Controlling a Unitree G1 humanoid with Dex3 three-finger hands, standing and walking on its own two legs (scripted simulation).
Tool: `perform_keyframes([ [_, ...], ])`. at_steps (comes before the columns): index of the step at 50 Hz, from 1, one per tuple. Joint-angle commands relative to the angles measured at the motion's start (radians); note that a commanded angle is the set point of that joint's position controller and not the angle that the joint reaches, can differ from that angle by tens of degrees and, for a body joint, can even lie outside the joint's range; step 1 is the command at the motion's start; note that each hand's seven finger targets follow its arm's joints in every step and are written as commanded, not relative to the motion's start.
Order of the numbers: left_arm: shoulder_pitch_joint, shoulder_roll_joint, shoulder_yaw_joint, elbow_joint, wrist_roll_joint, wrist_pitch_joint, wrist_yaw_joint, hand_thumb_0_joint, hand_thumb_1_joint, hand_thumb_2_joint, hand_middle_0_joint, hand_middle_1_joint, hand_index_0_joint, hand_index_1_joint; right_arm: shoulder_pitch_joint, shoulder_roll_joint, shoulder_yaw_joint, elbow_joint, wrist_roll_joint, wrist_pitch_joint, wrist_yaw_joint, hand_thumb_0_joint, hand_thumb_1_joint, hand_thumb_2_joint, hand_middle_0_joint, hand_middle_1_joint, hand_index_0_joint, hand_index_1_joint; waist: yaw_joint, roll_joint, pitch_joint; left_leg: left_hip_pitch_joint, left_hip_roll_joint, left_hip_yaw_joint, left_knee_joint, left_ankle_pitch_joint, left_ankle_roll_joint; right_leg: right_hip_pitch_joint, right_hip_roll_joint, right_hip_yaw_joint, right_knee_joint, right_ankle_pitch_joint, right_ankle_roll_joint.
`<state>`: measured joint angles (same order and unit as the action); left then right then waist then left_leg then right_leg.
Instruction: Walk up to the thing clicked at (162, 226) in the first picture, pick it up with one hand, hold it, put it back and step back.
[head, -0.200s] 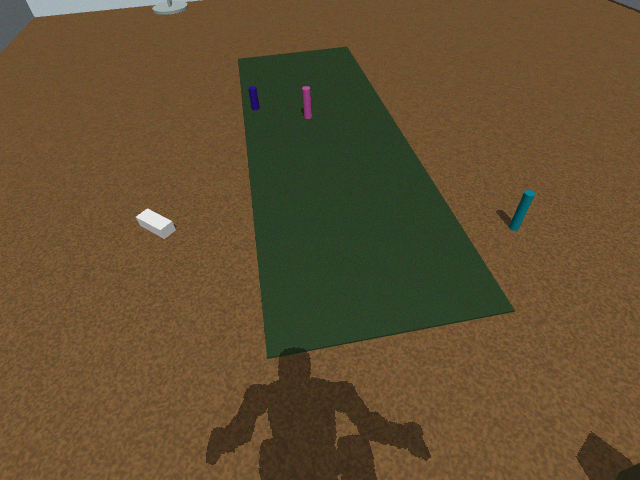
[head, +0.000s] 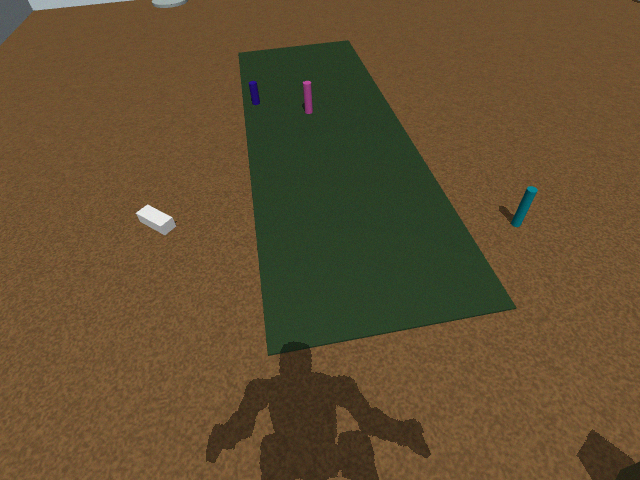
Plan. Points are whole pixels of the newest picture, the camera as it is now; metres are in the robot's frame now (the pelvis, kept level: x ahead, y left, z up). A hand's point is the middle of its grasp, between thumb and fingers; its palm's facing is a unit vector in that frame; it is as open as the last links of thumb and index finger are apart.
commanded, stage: stand
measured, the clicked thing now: (156, 219) +1.37 +0.81 -0.75
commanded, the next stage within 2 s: walk up in 0.92 s
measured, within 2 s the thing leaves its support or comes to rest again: neither
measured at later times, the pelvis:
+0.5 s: pelvis +0.01 +0.00 +0.00, yaw +0 degrees
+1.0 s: pelvis +0.00 -0.01 +0.00, yaw +4 degrees
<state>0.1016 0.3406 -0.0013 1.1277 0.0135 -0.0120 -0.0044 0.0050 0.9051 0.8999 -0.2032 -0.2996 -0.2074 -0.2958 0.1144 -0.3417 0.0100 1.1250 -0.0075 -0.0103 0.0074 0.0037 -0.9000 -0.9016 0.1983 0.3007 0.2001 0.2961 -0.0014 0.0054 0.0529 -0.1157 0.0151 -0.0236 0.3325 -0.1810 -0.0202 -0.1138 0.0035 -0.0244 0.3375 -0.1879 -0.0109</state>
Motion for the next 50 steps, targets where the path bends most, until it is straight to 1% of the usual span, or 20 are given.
perform_keyframes([
  [1,-0.047,0.215,0.04,-0.063,-0.004,-0.023,0.014,0.0,0.9,0.9,-0.2,-0.3,-0.2,-0.3,-0.044,-0.21,-0.041,-0.064,-0.001,-0.019,-0.018,0.0,-0.9,-0.9,0.2,0.3,0.2,0.3,0.003,-0.01,-0.084,-0.002,0.106,-0.077,-0.04,0.128,0.042,0.03,-0.135,0.102,-0.06,0.143,-0.018],
  [6,-0.041,0.214,0.04,-0.059,-0.007,-0.023,0.015,0.0,0.9,0.9,-0.2,-0.3,-0.2,-0.3,-0.042,-0.21,-0.041,-0.06,0.0,-0.019,-0.018,0.0,-0.9,-0.9,0.2,0.3,0.2,0.3,0.004,-0.001,-0.079,0.007,0.107,-0.078,-0.04,0.144,0.038,0.025,-0.135,0.1,-0.061,0.154,-0.018],
  [7,-0.037,0.216,0.041,-0.061,-0.006,-0.024,0.015,0.0,0.9,0.9,-0.2,-0.3,-0.2,-0.3,-0.044,-0.214,-0.043,-0.061,-0.001,-0.019,-0.019,0.0,-0.9,-0.9,0.2,0.3,0.2,0.3,0.005,-0.005,-0.099,0.027,0.109,-0.073,-0.029,0.172,0.041,0.03,-0.139,0.104,-0.058,0.19,-0.019],
  [8,-0.041,0.211,0.039,-0.058,-0.006,-0.022,0.014,0.0,0.9,0.9,-0.2,-0.3,-0.2,-0.3,-0.039,-0.21,-0.039,-0.058,0.001,-0.02,-0.02,0.0,-0.9,-0.9,0.2,0.3,0.2,0.3,0.001,-0.003,-0.08,0.009,0.11,-0.075,-0.038,0.165,0.04,0.031,-0.136,0.102,-0.058,0.186,-0.017],
  [9,-0.041,0.217,0.043,-0.059,-0.006,-0.023,0.015,0.0,0.9,0.9,-0.2,-0.3,-0.2,-0.3,-0.037,-0.211,-0.041,-0.061,-0.002,-0.021,-0.02,0.0,-0.9,-0.9,0.2,0.3,0.2,0.3,0.003,0.004,-0.104,0.022,0.112,-0.072,-0.031,0.196,0.04,0.053,-0.14,0.101,-0.046,0.215,-0.02],
  [11,-0.041,0.211,0.041,-0.058,-0.006,-0.021,0.015,0.0,0.9,0.9,-0.2,-0.3,-0.2,-0.3,-0.037,-0.214,-0.041,-0.058,0.0,-0.02,-0.022,0.0,-0.9,-0.9,0.2,0.3,0.2,0.3,0.004,-0.002,-0.097,0.019,0.115,-0.073,-0.032,0.202,0.041,0.055,-0.138,0.098,-0.046,0.217,-0.018],
  [17,-0.049,0.217,0.043,-0.055,-0.006,-0.017,0.015,0.0,0.9,0.9,-0.2,-0.3,-0.2,-0.3,-0.045,-0.208,-0.037,-0.063,-0.001,-0.018,-0.022,0.0,-0.9,-0.9,0.2,0.3,0.2,0.3,0.004,-0.008,-0.066,0.005,0.111,-0.078,-0.052,0.15,0.037,0.026,-0.133,0.097,-0.06,0.143,-0.015],
  [22,-0.044,0.216,0.043,-0.056,-0.005,-0.021,0.016,0.0,0.9,0.9,-0.2,-0.3,-0.2,-0.3,-0.041,-0.214,-0.039,-0.064,-0.002,-0.018,-0.021,0.0,-0.9,-0.9,0.2,0.3,0.2,0.3,0.003,-0.004,-0.096,0.03,0.114,-0.073,-0.037,0.185,0.04,0.042,-0.141,0.1,-0.058,0.198,-0.016],
  [27,-0.042,0.214,0.043,-0.052,-0.006,-0.02,0.015,0.0,0.9,0.9,-0.2,-0.3,-0.2,-0.3,-0.043,-0.207,-0.035,-0.064,-0.001,-0.019,-0.021,0.0,-0.9,-0.9,0.2,0.3,0.2,0.3,0.006,-0.004,-0.066,0.002,0.112,-0.077,-0.052,0.162,0.039,0.044,-0.137,0.097,-0.064,0.173,-0.014],
  [31,-0.037,0.217,0.044,-0.052,-0.005,-0.022,0.015,0.0,0.9,0.9,-0.2,-0.3,-0.2,-0.3,-0.045,-0.211,-0.038,-0.066,0.0,-0.019,-0.02,0.0,-0.9,-0.9,0.2,0.3,0.2,0.3,0.007,-0.014,-0.076,0.031,0.112,-0.077,-0.047,0.16,0.039,0.026,-0.136,0.099,-0.073,0.163,-0.015],
  [33,-0.042,0.22,0.045,-0.058,-0.006,-0.024,0.015,0.0,0.9,0.9,-0.2,-0.3,-0.2,-0.3,-0.04,-0.215,-0.039,-0.068,-0.002,-0.019,-0.02,0.0,-0.9,-0.9,0.2,0.3,0.2,0.3,0.003,0.0,-0.097,0.027,0.113,-0.072,-0.04,0.193,0.038,0.05,-0.141,0.1,-0.064,0.211,-0.015],
  [40,-0.046,0.219,0.045,-0.055,-0.005,-0.021,0.017,0.0,0.9,0.9,-0.2,-0.3,-0.2,-0.3,-0.034,-0.21,-0.038,-0.063,-0.002,-0.017,-0.021,0.0,-0.9,-0.9,0.2,0.3,0.2,0.3,0.001,-0.004,-0.072,0.001,0.11,-0.076,-0.054,0.143,0.036,0.052,-0.139,0.099,-0.071,0.17,-0.016],
  [42,-0.036,0.219,0.045,-0.054,-0.005,-0.02,0.015,0.0,0.9,0.9,-0.2,-0.3,-0.2,-0.3,-0.037,-0.211,-0.038,-0.064,-0.001,-0.018,-0.021,0.0,-0.9,-0.9,0.2,0.3,0.2,0.3,0.005,0.004,-0.072,0.005,0.11,-0.077,-0.058,0.145,0.037,0.047,-0.137,0.097,-0.073,0.16,-0.015],
  [44,-0.038,0.221,0.046,-0.058,-0.003,-0.022,0.016,0.0,0.9,0.9,-0.2,-0.3,-0.2,-0.3,-0.038,-0.212,-0.039,-0.066,-0.002,-0.019,-0.021,0.0,-0.9,-0.9,0.2,0.3,0.2,0.3,0.007,-0.008,-0.09,0.018,0.116,-0.076,-0.047,0.185,0.04,0.058,-0.14,0.094,-0.065,0.198,-0.016],
  [45,-0.043,0.221,0.045,-0.055,-0.005,-0.022,0.016,0.0,0.9,0.9,-0.2,-0.3,-0.2,-0.3,-0.031,-0.21,-0.037,-0.063,-0.001,-0.019,-0.022,0.0,-0.9,-0.9,0.2,0.3,0.2,0.3,0.004,-0.007,-0.079,0.013,0.115,-0.079,-0.054,0.179,0.036,0.052,-0.139,0.096,-0.066,0.186,-0.015],
  [46,-0.127,0.3,0.117,-0.16,-0.007,0.0,0.003,0.0,0.9,0.9,-0.2,-0.3,-0.2,-0.3,0.041,-0.28,-0.079,-0.131,0.007,-0.008,-0.017,0.0,-0.9,-0.9,0.2,0.3,0.2,0.3,0.017,-0.055,-0.001,-0.205,0.074,-0.169,0.037,0.398,0.081,0.136,-0.088,-0.025,0.097,0.119,-0.017],
  [47,-0.124,0.287,0.123,-0.18,-0.005,0.015,0.006,0.0,0.9,0.9,-0.2,-0.3,-0.2,-0.3,0.07,-0.287,-0.087,-0.142,0.005,-0.005,-0.02,0.0,-0.9,-0.9,0.2,0.3,0.2,0.3,0.006,-0.032,-0.004,-0.231,0.098,-0.198,0.042,0.422,0.094,0.129,-0.08,-0.018,0.137,0.071,-0.034],
  [48,-0.119,0.27,0.124,-0.194,-0.006,0.025,0.005,0.0,0.9,0.9,-0.2,-0.3,-0.2,-0.3,0.083,-0.29,-0.094,-0.151,0.005,-0.004,-0.024,0.0,-0.9,-0.9,0.2,0.3,0.2,0.3,0.009,-0.005,-0.004,-0.227,0.109,-0.229,0.036,0.412,0.108,0.1,-0.072,-0.014,0.156,0.005,-0.039],
  [49,-0.091,0.253,0.124,-0.21,-0.008,0.029,0.001,0.0,0.9,0.9,-0.2,-0.3,-0.2,-0.3,0.067,-0.316,-0.107,-0.173,0.003,-0.005,-0.024,0.0,-0.9,-0.9,0.2,0.3,0.2,0.3,0.017,0.045,-0.034,-0.182,0.126,-0.276,0.044,0.428,0.142,0.049,-0.063,-0.01,0.192,-0.014,-0.036],
  [50,-0.076,0.237,0.126,-0.226,-0.008,0.034,-0.002,0.0,0.9,0.9,-0.2,-0.3,-0.2,-0.3,0.072,-0.323,-0.121,-0.196,-0.002,-0.003,-0.024,0.0,-0.9,-0.9,0.2,0.3,0.2,0.3,0.019,0.083,-0.054,-0.169,0.147,-0.345,0.036,0.402,0.167,0.015,-0.047,-0.012,0.229,-0.071,-0.037],
])
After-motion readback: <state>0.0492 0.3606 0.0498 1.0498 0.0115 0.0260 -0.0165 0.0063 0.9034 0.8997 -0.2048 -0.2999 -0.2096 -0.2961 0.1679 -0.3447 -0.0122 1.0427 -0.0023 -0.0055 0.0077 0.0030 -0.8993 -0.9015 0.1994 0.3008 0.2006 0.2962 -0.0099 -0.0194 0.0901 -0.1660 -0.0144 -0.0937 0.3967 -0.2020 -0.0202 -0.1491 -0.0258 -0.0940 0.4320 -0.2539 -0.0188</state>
